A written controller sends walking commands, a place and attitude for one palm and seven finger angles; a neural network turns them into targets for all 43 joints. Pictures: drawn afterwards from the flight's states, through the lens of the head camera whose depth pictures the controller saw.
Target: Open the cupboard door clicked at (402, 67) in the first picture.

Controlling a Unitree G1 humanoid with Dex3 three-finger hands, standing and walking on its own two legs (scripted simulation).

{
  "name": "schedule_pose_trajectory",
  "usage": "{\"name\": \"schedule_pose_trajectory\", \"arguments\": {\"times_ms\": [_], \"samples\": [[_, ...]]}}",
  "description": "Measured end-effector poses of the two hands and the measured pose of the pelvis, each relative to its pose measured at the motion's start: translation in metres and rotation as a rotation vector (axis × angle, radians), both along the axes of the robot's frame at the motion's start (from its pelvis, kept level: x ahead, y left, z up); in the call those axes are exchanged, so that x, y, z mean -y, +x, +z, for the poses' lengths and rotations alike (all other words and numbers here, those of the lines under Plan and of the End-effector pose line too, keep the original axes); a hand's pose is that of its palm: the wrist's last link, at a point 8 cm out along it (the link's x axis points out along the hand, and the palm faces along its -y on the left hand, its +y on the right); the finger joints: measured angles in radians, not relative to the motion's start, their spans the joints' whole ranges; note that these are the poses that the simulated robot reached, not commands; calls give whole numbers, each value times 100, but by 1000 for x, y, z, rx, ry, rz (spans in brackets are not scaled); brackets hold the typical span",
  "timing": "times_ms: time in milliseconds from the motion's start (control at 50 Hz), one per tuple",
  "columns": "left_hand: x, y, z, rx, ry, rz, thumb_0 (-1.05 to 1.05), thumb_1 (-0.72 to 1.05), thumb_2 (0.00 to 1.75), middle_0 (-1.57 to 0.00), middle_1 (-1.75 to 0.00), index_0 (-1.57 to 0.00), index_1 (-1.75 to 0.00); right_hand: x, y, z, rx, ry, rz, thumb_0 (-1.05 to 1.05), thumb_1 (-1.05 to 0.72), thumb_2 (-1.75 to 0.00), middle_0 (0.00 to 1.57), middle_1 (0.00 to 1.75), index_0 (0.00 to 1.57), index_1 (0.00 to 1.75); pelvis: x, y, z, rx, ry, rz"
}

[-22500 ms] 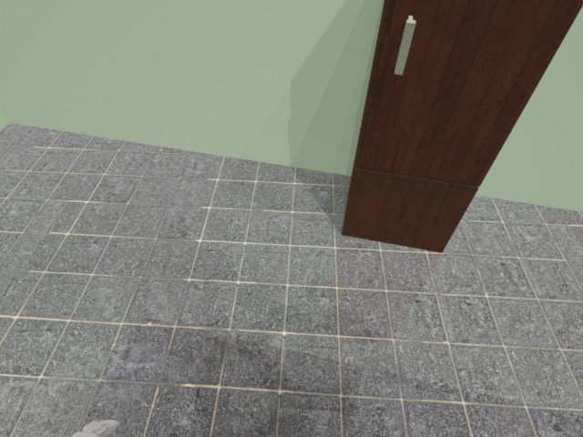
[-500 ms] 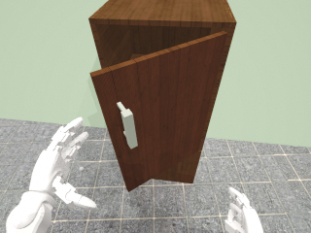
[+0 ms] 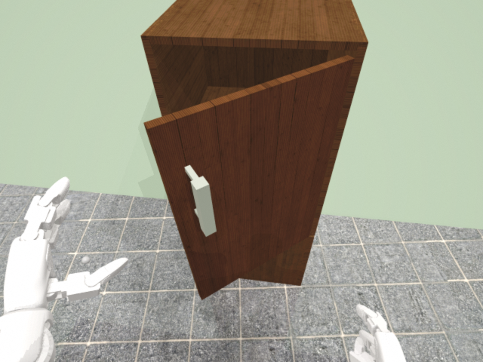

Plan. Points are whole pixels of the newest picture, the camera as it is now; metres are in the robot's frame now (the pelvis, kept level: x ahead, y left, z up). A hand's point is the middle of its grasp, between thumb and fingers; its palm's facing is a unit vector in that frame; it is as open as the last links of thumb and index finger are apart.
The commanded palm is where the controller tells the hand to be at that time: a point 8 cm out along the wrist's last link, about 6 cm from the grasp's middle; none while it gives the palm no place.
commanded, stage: draw the hand back to the body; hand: left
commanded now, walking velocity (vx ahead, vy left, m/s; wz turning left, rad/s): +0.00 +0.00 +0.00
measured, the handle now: (199, 200) +0.35 +0.13 +0.09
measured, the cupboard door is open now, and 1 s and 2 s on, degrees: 40 40 40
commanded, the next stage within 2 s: step back with the hand held close in 0.68 s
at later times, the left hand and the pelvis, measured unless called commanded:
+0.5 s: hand (58, 249) +0.20 +0.27 +0.15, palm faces +0.47 -0.79 -0.40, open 7.7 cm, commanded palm +0.15 +0.30 +0.17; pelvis +0.00 +0.00 +0.00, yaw -1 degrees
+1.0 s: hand (55, 253) +0.19 +0.27 +0.16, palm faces +0.39 -0.78 -0.49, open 7.4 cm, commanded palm +0.13 +0.30 +0.17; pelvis -0.01 +0.01 +0.00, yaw -1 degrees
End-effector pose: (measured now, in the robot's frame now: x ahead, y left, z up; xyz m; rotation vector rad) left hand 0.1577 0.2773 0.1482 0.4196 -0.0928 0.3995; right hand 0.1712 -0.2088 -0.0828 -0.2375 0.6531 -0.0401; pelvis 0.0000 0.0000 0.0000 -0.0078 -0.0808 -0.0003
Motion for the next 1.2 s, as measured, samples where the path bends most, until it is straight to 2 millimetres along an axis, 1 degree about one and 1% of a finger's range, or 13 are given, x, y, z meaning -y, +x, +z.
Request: {"name": "schedule_pose_trajectory", "arguments": {"times_ms": [120,360,480,600,800,880,940,1040,1120,1200], "samples": [[-7,1,10,20,37,12,0,29,63,-18,-31,-19,-30,3,4,1,-2,4,-20,2,-90,-90,20,30,21,30,-1,4,1,5,-1,-8],[-24,-4,22,52,69,66,1,70,81,-20,-31,-21,-30,4,14,6,9,-1,-27,1,-90,-90,20,30,21,30,-2,6,2,9,-4,-14],[-25,-4,21,58,56,71,2,83,87,-20,-31,-21,-30,3,14,7,7,0,-22,1,-90,-90,20,30,21,30,-3,5,2,10,-4,-12],[-23,-4,20,52,53,61,2,88,89,-20,-31,-21,-30,1,10,6,1,3,-21,1,-90,-90,20,30,21,30,-3,4,2,11,-3,-13],[-24,-6,20,53,57,62,2,89,90,-21,-31,-21,-30,1,4,4,-11,5,-23,1,-90,-90,20,30,21,30,-2,1,3,13,-4,-13],[-26,-7,28,73,95,49,2,89,90,-21,-31,-21,-30,3,2,5,-20,1,-29,1,-90,-90,20,30,21,30,-2,-2,2,-13,-8,-6],[-27,-6,30,62,132,20,2,89,90,-21,-31,-21,-30,7,-1,7,-30,-10,-48,1,-90,-90,20,30,21,30,-3,-7,2,-43,-8,-7],[-22,-10,28,9,173,-42,2,89,90,-20,-31,-21,-30,16,-12,6,-45,-28,-94,1,-90,-90,20,30,21,30,-8,-19,0,-73,0,-16],[-23,-20,27,-12,197,-68,2,89,90,-21,-31,-22,-30,20,-25,5,-56,-36,-128,1,-90,-90,20,30,21,30,-11,-31,-3,-79,6,-22],[-27,-35,27,4,215,-67,2,89,90,-21,-31,-22,-30,20,-43,4,-61,-40,-140,1,-90,-90,20,30,21,30,-12,-46,-6,-79,10,-24]]}}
